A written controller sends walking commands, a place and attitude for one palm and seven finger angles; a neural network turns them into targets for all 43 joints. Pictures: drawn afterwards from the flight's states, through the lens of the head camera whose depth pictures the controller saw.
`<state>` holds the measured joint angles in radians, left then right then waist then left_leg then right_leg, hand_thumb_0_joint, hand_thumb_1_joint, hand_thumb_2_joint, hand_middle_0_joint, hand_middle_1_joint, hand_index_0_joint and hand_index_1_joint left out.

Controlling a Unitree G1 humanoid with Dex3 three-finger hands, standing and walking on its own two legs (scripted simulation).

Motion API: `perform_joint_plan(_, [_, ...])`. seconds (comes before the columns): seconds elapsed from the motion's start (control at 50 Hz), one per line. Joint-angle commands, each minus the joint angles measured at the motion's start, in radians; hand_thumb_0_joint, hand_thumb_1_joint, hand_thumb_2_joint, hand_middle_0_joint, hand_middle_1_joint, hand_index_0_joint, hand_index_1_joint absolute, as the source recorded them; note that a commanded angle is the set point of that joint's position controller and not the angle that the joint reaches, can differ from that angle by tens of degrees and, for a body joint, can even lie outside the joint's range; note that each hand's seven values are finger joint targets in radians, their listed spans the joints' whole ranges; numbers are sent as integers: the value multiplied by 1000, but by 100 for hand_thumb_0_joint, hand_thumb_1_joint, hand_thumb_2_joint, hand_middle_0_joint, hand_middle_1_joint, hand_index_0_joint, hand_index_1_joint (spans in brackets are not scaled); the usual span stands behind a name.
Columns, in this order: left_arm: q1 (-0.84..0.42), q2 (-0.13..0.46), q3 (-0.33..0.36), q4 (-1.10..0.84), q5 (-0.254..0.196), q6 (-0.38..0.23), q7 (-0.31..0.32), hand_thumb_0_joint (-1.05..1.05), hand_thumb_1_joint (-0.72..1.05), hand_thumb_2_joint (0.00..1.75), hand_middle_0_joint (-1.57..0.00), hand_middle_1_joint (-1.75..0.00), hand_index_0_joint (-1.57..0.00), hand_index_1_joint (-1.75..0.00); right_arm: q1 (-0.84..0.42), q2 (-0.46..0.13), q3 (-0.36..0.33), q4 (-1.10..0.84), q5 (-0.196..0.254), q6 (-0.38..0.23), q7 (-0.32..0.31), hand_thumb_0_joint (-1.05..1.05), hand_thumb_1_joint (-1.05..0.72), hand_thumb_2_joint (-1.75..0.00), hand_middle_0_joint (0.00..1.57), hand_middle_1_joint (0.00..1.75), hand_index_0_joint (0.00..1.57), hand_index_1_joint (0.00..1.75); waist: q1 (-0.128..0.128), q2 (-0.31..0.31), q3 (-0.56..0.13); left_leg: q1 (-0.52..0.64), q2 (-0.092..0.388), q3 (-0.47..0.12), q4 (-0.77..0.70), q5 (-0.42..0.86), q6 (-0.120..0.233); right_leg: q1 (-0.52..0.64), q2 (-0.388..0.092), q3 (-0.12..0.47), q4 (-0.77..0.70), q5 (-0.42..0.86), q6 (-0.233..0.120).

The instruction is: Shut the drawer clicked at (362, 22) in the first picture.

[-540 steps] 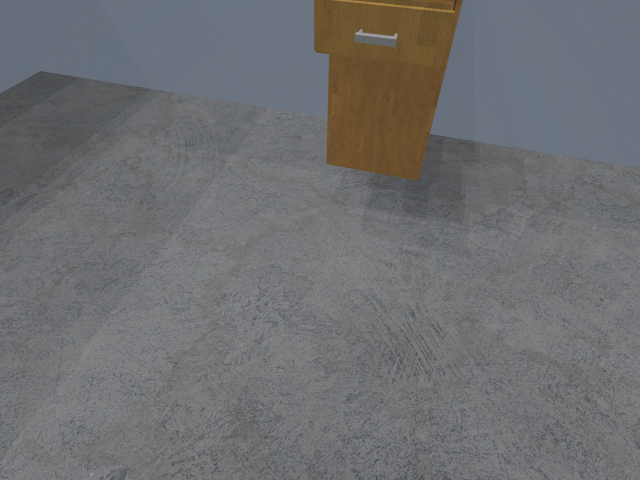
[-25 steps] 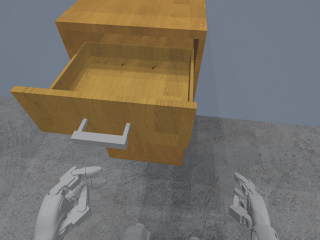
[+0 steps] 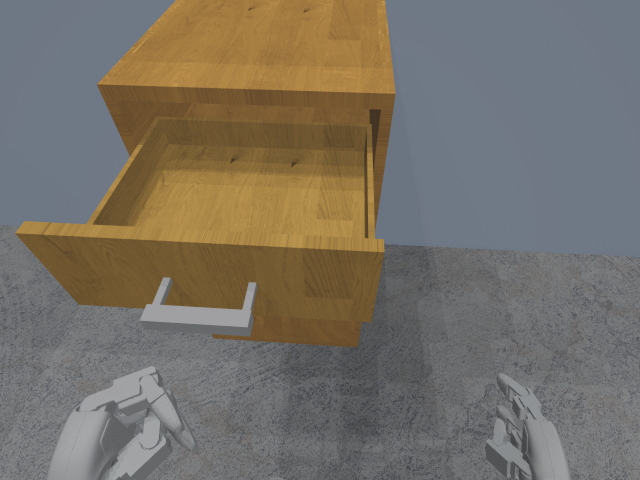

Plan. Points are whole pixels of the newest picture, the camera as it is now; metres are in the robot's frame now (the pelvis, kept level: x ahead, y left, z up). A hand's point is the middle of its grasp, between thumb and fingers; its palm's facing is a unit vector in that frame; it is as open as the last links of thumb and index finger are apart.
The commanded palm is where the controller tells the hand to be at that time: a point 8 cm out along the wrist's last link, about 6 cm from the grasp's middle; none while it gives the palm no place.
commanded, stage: raise the hand and make a fist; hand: left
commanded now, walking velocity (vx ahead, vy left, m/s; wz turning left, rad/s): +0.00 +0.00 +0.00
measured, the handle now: (203, 304) +0.32 +0.17 +0.06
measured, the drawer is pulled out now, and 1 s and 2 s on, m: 0.30 0.30 0.30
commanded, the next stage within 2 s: bring the fist close to the handle in 0.84 s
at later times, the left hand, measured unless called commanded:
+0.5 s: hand (151, 437) +0.14 +0.14 +0.15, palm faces +0.00 -1.00 -0.05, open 3.3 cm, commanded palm +0.09 +0.19 +0.16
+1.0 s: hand (166, 432) +0.14 +0.14 +0.15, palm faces +0.02 -1.00 -0.07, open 3.3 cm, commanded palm +0.10 +0.19 +0.15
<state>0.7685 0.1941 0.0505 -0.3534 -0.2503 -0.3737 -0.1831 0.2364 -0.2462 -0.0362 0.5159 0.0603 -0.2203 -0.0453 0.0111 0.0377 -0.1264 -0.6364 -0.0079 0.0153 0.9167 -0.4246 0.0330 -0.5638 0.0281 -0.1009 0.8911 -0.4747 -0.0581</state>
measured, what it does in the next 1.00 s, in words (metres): stands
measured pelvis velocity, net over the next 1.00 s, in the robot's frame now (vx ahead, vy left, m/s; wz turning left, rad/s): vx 0.01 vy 0.00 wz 0.01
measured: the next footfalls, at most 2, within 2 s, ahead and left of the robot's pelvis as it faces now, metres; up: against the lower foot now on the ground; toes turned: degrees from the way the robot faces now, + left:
none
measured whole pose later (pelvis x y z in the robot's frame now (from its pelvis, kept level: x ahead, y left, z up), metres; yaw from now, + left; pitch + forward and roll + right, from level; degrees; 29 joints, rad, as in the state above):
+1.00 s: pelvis +0.01 +0.00 +0.01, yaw +0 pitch +3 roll -1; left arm 0.81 0.20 0.01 -0.60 -0.21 -0.14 -0.12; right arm 0.26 -0.23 0.03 0.49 0.07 -0.24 -0.03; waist 0.03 0.07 -0.13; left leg -0.47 -0.01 0.01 0.82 -0.40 0.03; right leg -0.39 0.03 -0.10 0.78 -0.45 -0.06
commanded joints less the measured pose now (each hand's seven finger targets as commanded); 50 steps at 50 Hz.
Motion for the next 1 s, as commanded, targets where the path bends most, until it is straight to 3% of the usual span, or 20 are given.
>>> perform_joint_plan(0.0, [53, 59, 21, -276, 5, -20, 22, 0, 90, 90, -128, -147, -128, -147, -98, -81, -9, -198, -2, -60, 10, 0, -90, -90, 20, 30, 20, 30, 1, -18, -75, 138, 15, -56, -145, 201, 17, 38, -25, 54, -169, 209, 44])
perform_joint_plan(0.08, [47, 73, 17, -318, 24, 45, 38, 0, 90, 90, -136, -156, -136, -156, -112, -82, 3, -215, -1, -48, 14, 0, -90, -90, 20, 30, 20, 30, 8, -31, -39, 148, 22, -67, -171, 186, 18, 47, -18, 37, -180, 190, 39])
perform_joint_plan(0.16, [52, 31, -51, -422, 39, 93, 48, 0, 90, 90, -140, -160, -140, -160, -103, -74, 19, -240, -1, -43, 27, 0, -90, -90, 20, 30, 20, 30, 5, 12, -44, 198, 30, -77, -196, 215, 13, 51, -15, 12, -172, 202, 36])
perform_joint_plan(0.22, [80, 35, -54, -454, 53, 126, 66, 0, 90, 90, -140, -160, -140, -160, -103, -69, 24, -243, -1, -37, 35, 0, -90, -90, 20, 30, 20, 30, 10, -5, -31, 206, 35, -87, -211, 213, 9, 57, -11, 3, -174, 188, 33])
perform_joint_plan(0.28, [92, 66, -30, -491, 63, 151, 74, 0, 90, 90, -140, -160, -140, -160, -113, -73, 24, -248, 2, -28, 36, 0, -90, -90, 20, 30, 20, 30, 16, -6, -31, 210, 35, -82, -216, 215, 8, 79, -12, 7, -182, 200, 33])
perform_joint_plan(0.32, [85, 34, -65, -514, 61, 163, 75, 0, 90, 90, -140, -160, -140, -160, -113, -66, 32, -256, 4, -29, 39, 0, -90, -90, 20, 30, 20, 30, 9, -18, -4, 207, 35, -87, -227, 193, 7, 73, -13, 3, -187, 175, 34])
perform_joint_plan(0.38, [73, 50, -52, -544, 55, 175, 78, 0, 90, 90, -140, -160, -140, -160, -120, -71, 34, -257, 9, -38, 35, 0, -90, -90, 20, 30, 20, 30, 12, -10, 11, 207, 35, -88, -238, 153, 8, 79, -13, 10, -208, 143, 33])
perform_joint_plan(0.48, [72, 23, -86, -538, 64, 201, 82, 0, 90, 90, -140, -160, -140, -160, -118, -77, 36, -256, 12, -54, 34, 0, -90, -90, 20, 30, 20, 30, 12, -12, 35, 205, 32, -96, -255, 108, 8, 79, -15, 12, -219, 102, 33])
perform_joint_plan(0.52, [96, 25, -84, -527, 70, 210, 87, 0, 90, 90, -140, -160, -140, -160, -115, -73, 34, -255, 9, -55, 34, 0, -90, -90, 20, 30, 20, 30, 17, -40, 34, 199, 30, -88, -254, 119, 9, 90, -18, 14, -224, 113, 35])
perform_joint_plan(0.56, [98, 48, -58, -528, 72, 212, 90, 0, 90, 90, -140, -160, -140, -160, -114, -73, 31, -254, 7, -48, 31, 0, -90, -90, 20, 30, 20, 30, 18, -64, 24, 198, 25, -75, -246, 125, 12, 99, -19, 25, -234, 123, 38])
perform_joint_plan(0.58, [93, 67, -34, -529, 76, 212, 97, 0, 90, 90, -140, -160, -140, -160, -117, -73, 30, -250, 9, -46, 29, 0, -90, -90, 20, 30, 20, 30, 24, -31, 28, 201, 25, -75, -250, 128, 9, 104, -17, 24, -233, 123, 33])
perform_joint_plan(0.6, [85, 49, -55, -560, 72, 207, 98, 0, 90, 90, -140, -160, -140, -160, -120, -70, 34, -261, 7, -49, 29, 0, -90, -90, 20, 30, 20, 30, 22, -11, 10, 212, 21, -70, -247, 138, 12, 111, -21, 25, -230, 132, 34])
perform_joint_plan(0.68, [94, 59, -25, -546, 54, 184, 103, 0, 90, 90, -140, -160, -140, -160, -114, -70, 29, -245, 7, -58, 28, 0, -90, -90, 20, 30, 20, 30, 23, -26, 16, 207, 21, -64, -233, 152, 11, 111, -19, 30, -240, 152, 35])
perform_joint_plan(0.74, [90, 38, -47, -531, 46, 168, 94, 0, 90, 90, -140, -160, -140, -160, -109, -73, 28, -240, 5, -71, 27, 0, -90, -90, 20, 30, 20, 30, 11, -39, 24, 209, 19, -61, -221, 154, 15, 99, -23, 38, -248, 159, 40])
perform_joint_plan(0.78, [79, 70, -12, -507, 45, 168, 88, 0, 90, 90, -140, -160, -140, -160, -112, -76, 25, -231, 9, -74, 22, 0, -90, -90, 20, 30, 20, 30, 13, -32, 37, 199, 16, -58, -218, 140, 14, 102, -26, 55, -264, 143, 38])
perform_joint_plan(0.84, [77, 72, -3, -491, 38, 164, 74, 0, 90, 90, -140, -160, -140, -160, -112, -75, 26, -227, 8, -82, 16, 0, -90, -90, 20, 30, 20, 30, 14, -51, 23, 205, 12, -51, -208, 153, 17, 114, -34, 75, -279, 155, 43])
perform_joint_plan(0.88, [59, 83, 15, -487, 34, 166, 67, 0, 90, 90, -140, -160, -140, -160, -115, -74, 27, -219, 13, -87, 15, 0, -90, -90, 20, 30, 20, 30, 18, -20, 27, 211, 10, -51, -211, 163, 15, 125, -35, 77, -283, 170, 40])
perform_joint_plan(0.96, [51, 53, 5, -430, 18, 164, 49, 0, 90, 90, -140, -160, -140, -160, -110, -75, 28, -205, 9, -94, 10, 0, -90, -90, 20, 30, 20, 30, 11, -79, 39, 206, 7, -49, -202, 187, 16, 127, -39, 84, -288, 222, 52])
perform_joint_plan(0.98, [36, 49, -4, -420, 20, 163, 45, 0, 90, 90, -140, -160, -140, -160, -116, -77, 27, -202, 10, -99, 11, 0, -90, -90, 20, 30, 20, 30, 9, -46, 46, 207, 5, -49, -201, 185, 16, 123, -38, 85, -288, 223, 49])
